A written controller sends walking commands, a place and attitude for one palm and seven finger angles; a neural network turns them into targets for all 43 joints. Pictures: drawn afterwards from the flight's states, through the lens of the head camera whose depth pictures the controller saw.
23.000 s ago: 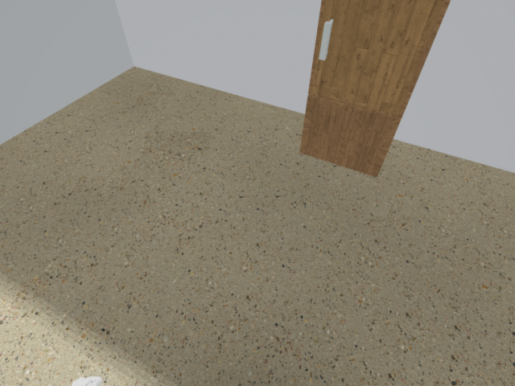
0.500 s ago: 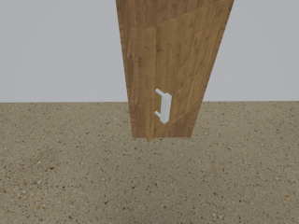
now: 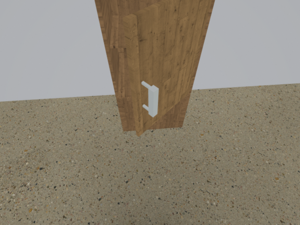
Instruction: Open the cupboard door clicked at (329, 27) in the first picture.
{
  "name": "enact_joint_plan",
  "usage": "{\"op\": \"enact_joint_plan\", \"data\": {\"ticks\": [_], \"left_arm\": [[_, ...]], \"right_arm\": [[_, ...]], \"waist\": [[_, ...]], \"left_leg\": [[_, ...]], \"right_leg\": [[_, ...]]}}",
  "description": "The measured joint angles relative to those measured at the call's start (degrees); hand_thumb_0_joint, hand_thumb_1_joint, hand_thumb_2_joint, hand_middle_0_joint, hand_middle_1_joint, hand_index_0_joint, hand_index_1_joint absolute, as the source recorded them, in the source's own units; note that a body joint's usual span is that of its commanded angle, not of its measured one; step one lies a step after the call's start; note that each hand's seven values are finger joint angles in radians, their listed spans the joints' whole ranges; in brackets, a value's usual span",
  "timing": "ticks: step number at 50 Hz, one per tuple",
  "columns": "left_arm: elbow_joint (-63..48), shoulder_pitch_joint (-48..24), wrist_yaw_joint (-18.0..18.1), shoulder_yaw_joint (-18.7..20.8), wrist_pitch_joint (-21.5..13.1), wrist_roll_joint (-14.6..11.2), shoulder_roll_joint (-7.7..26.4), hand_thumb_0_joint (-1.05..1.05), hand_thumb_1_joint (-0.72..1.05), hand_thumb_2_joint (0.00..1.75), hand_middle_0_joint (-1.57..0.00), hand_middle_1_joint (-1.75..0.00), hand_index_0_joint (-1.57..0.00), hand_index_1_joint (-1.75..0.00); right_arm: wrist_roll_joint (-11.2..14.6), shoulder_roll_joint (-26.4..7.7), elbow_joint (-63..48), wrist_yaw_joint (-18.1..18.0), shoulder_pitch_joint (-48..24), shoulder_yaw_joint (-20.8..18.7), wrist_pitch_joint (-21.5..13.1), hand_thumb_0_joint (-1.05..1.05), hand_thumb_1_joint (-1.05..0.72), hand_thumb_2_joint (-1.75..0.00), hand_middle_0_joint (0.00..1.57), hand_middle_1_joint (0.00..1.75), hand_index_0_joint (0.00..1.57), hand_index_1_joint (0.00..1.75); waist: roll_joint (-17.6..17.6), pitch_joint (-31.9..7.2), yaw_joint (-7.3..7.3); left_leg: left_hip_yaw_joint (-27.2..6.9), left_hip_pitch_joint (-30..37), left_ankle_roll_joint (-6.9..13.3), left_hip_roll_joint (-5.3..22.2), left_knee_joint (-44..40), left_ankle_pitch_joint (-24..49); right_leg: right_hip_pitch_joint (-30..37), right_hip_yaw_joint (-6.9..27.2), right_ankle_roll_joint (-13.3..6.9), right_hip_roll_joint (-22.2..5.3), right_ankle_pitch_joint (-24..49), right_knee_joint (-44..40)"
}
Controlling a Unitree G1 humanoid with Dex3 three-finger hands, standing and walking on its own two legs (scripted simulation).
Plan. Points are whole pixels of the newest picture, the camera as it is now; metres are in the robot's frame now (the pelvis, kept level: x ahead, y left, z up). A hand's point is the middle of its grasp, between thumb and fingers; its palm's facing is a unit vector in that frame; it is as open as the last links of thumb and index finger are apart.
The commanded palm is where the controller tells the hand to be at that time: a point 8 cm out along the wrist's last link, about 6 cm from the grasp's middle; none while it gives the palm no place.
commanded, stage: walk to a spot facing it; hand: left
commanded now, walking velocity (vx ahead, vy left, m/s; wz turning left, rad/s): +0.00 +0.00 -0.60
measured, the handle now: (148, 99) +0.56 +0.05 -0.06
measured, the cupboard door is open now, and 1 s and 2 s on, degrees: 41 41 41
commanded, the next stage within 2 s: none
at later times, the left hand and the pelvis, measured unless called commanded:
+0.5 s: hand out of the picture +0.09 +0.15 -0.15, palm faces -0.16 -0.95 -0.27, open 7.4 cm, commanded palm none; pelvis +0.02 -0.04 +0.01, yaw -15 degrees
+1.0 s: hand (123, 182) +0.27 +0.11 -0.16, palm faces -0.54 -0.80 -0.26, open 7.4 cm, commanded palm none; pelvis +0.06 -0.02 +0.00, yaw -34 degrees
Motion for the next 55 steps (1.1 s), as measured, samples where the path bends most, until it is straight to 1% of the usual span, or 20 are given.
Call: {"op": "enact_joint_plan", "data": {"ticks": [4,6,7,9,11,13,16,22,28,32,34,35,36,38,40,42,46,51,53,55], "left_arm": [[-2.1,-1.3,-0.6,1.1,0.9,0.3,1.1,0.01,0.91,0.90,-0.20,-0.30,-0.20,-0.30],[-3.3,-1.9,-0.8,1.3,0.6,0.3,1.4,0.01,0.91,0.90,-0.20,-0.30,-0.20,-0.30],[-4.0,-2.0,-0.8,1.4,0.1,0.3,1.7,0.01,0.91,0.90,-0.20,-0.30,-0.20,-0.30],[-4.9,-2.7,-0.5,1.4,-0.7,0.4,2.0,0.01,0.91,0.90,-0.20,-0.30,-0.20,-0.30],[-5.7,-3.1,0.1,1.4,-1.3,0.2,2.2,0.01,0.91,0.90,-0.20,-0.30,-0.20,-0.30],[-6.3,-3.0,0.5,1.3,-1.5,0.1,2.3,0.01,0.91,0.90,-0.20,-0.30,-0.20,-0.30],[-6.7,-2.4,0.6,1.1,-1.6,-0.1,2.3,0.00,0.91,0.90,-0.20,-0.30,-0.20,-0.30],[-7.7,-1.4,0.2,0.9,-1.3,0.0,2.0,0.01,0.90,0.90,-0.20,-0.30,-0.20,-0.30],[-8.9,-0.4,-0.1,0.9,-1.2,0.3,2.2,0.01,0.90,0.90,-0.20,-0.30,-0.20,-0.30],[-9.1,0.0,0.0,1.3,-0.8,0.4,3.2,0.01,0.90,0.90,-0.20,-0.30,-0.20,-0.30],[-9.0,0.3,0.0,1.5,-0.5,0.1,3.8,0.01,0.90,0.90,-0.20,-0.30,-0.20,-0.30],[-9.3,0.8,-0.1,1.6,-0.3,-0.2,3.9,0.01,0.90,0.90,-0.20,-0.30,-0.20,-0.30],[-9.1,0.2,-0.2,1.7,-0.1,-0.3,4.6,0.01,0.90,0.90,-0.20,-0.30,-0.20,-0.30],[-9.2,-1.3,-0.6,2.1,0.3,0.0,6.0,0.01,0.90,0.90,-0.20,-0.30,-0.20,-0.30],[-9.6,-2.9,-1.1,2.5,0.4,0.2,6.8,0.01,0.91,0.90,-0.20,-0.30,-0.20,-0.30],[-10.3,-4.1,-1.6,2.5,0.5,0.1,7.3,0.01,0.91,0.90,-0.20,-0.30,-0.20,-0.30],[-11.4,-6.2,-2.4,2.0,0.7,0.0,7.5,0.01,0.91,0.90,-0.20,-0.30,-0.20,-0.30],[-11.9,-9.2,-2.7,1.1,0.6,0.0,7.3,0.01,0.91,0.90,-0.19,-0.30,-0.20,-0.30],[-12.7,-9.7,-2.7,0.7,-0.4,0.1,7.6,0.01,0.91,0.90,-0.20,-0.30,-0.20,-0.30],[-12.7,-10.6,-1.8,0.4,-1.4,-0.1,6.8,0.01,0.91,0.90,-0.20,-0.30,-0.20,-0.30]], "right_arm": [[-0.4,-1.2,-2.1,0.0,-0.4,-0.7,-0.1,0.00,-0.91,-0.90,0.20,0.30,0.20,0.30],[-0.5,-2.1,-2.9,0.2,-0.5,-0.9,0.0,0.00,-0.91,-0.90,0.20,0.30,0.20,0.30],[-0.4,-2.5,-3.3,0.3,-0.6,-1.0,0.2,0.00,-0.91,-0.90,0.20,0.30,0.20,0.30],[0.1,-3.3,-3.6,0.5,-1.5,-1.5,1.1,0.00,-0.91,-0.90,0.20,0.30,0.20,0.30],[0.3,-3.8,-3.9,0.7,-3.1,-1.9,2.1,0.01,-0.91,-0.90,0.20,0.30,0.20,0.30],[0.4,-4.1,-4.7,0.8,-4.8,-2.0,2.4,0.01,-0.91,-0.90,0.20,0.30,0.20,0.30],[0.4,-4.4,-6.7,0.9,-7.2,-2.1,2.2,0.01,-0.91,-0.90,0.20,0.30,0.20,0.30],[0.6,-4.5,-9.6,0.8,-10.7,-1.9,2.0,0.01,-0.91,-0.90,0.20,0.30,0.20,0.30],[0.9,-4.1,-11.3,0.8,-12.3,-1.6,1.7,0.01,-0.91,-0.90,0.20,0.30,0.20,0.30],[1.3,-3.2,-12.4,0.8,-12.1,-1.1,1.0,0.01,-0.91,-0.90,0.20,0.30,0.20,0.30],[1.5,-2.9,-13.0,0.8,-11.2,-0.6,0.2,0.01,-0.91,-0.90,0.20,0.30,0.20,0.30],[1.3,-3.3,-13.6,0.9,-10.2,-0.2,-0.3,0.01,-0.91,-0.90,0.20,0.30,0.20,0.30],[1.0,-3.1,-13.7,0.7,-9.5,-0.2,-0.8,0.01,-0.91,-0.90,0.20,0.30,0.20,0.30],[0.2,-2.4,-13.7,0.6,-8.3,0.6,-0.7,0.00,-0.91,-0.90,0.20,0.30,0.20,0.30],[-0.3,-2.2,-13.7,0.5,-6.6,1.3,-0.7,0.00,-0.91,-0.90,0.20,0.30,0.20,0.30],[-0.4,-2.3,-13.4,0.5,-4.9,1.5,-0.5,0.00,-0.91,-0.90,0.20,0.30,0.20,0.30],[-0.5,-3.1,-12.1,0.8,-2.1,1.3,-0.4,0.01,-0.90,-0.90,0.21,0.30,0.20,0.30],[-0.5,-5.0,-10.8,1.2,0.8,0.1,-0.1,0.01,-0.90,-0.90,0.21,0.30,0.20,0.30],[0.0,-5.8,-10.4,1.5,2.3,-0.3,0.4,0.01,-0.90,-0.90,0.21,0.30,0.20,0.30],[0.5,-7.1,-9.2,1.4,1.4,-0.9,1.7,0.01,-0.90,-0.90,0.21,0.30,0.20,0.30]], "waist": [[0.5,0.8,0.27],[1.4,1.1,0.39],[1.9,1.0,0.46],[2.8,1.2,0.29],[2.6,1.6,0.72],[2.2,1.9,1.10],[1.6,1.7,1.19],[1.0,1.2,1.70],[0.0,1.2,2.82],[-1.2,1.0,3.11],[-1.5,0.4,2.72],[-0.3,-0.5,2.36],[-0.8,-0.5,2.05],[-2.4,0.6,2.55],[-2.6,1.4,2.52],[-2.1,2.0,2.30],[-0.5,2.7,1.21],[1.4,3.5,-0.99],[1.4,2.9,-1.49],[2.7,3.9,-1.96]], "left_leg": [[2.5,-0.5,-0.6,1.1,2.1,-1.4],[3.2,-0.9,-1.3,2.2,3.8,-2.4],[3.5,-1.5,-1.9,2.9,5.5,-3.3],[1.1,-4.4,-2.5,3.3,13.0,-9.2],[-2.8,-8.3,-2.9,1.9,23.6,-12.2],[-5.3,-11.1,-3.4,1.1,30.6,-10.9],[-7.7,-13.4,-4.2,0.8,33.9,-8.1],[-11.0,-15.0,-4.9,0.9,32.3,-6.0],[-11.5,-14.0,-4.9,-0.2,26.2,-7.3],[-11.2,-10.8,-4.3,-1.5,16.9,-7.0],[-11.0,-7.1,-3.8,-1.6,7.5,-2.3],[-11.7,-5.0,-2.5,-0.4,2.5,0.6],[-11.3,-5.0,-1.8,-0.4,2.7,-0.5],[-9.2,-4.7,-1.4,-0.5,4.2,-2.2],[-7.9,-3.4,-1.6,0.2,3.0,-2.0],[-6.6,-2.1,-1.7,1.2,1.1,-1.2],[-3.7,0.1,-2.1,3.3,-0.8,-1.1],[0.3,0.9,-3.6,5.8,2.4,-4.2],[1.6,-0.9,-4.4,6.7,8.0,-6.8],[-2.0,-5.3,-4.7,6.3,19.9,-13.6]], "right_leg": [[-4.2,-1.2,0.2,-0.4,-6.2,9.4],[-3.7,-2.2,0.3,-0.4,-4.0,7.6],[-3.0,-2.2,-0.6,0.0,-1.8,5.5],[-3.2,-2.4,-2.7,1.2,-2.5,5.9],[-2.7,-1.7,-3.8,1.9,-2.4,4.6],[-1.8,-0.3,-4.1,2.7,-0.8,2.0],[-0.7,1.9,-4.5,3.7,1.5,-1.7],[0.6,5.6,-4.5,5.4,3.5,-5.1],[0.5,9.3,-4.0,6.6,3.4,-5.1],[0.1,11.8,-3.0,7.2,2.4,-3.9],[-0.7,12.8,-2.2,7.9,1.1,-1.9],[-1.9,12.5,-1.7,9.2,0.1,0.2],[-3.7,11.0,-0.7,8.8,-4.4,4.7],[-8.1,7.3,1.3,6.7,-10.8,16.9],[-11.9,4.3,2.7,4.9,-11.2,27.0],[-14.2,2.0,3.6,2.8,-9.9,31.5],[-13.7,-0.9,4.1,-0.5,-7.9,25.7],[-8.0,-3.4,2.4,-1.0,-4.3,9.7],[-4.2,-3.5,0.4,-0.9,1.2,1.9],[-4.9,-2.8,-1.0,0.4,-0.9,4.2]]}}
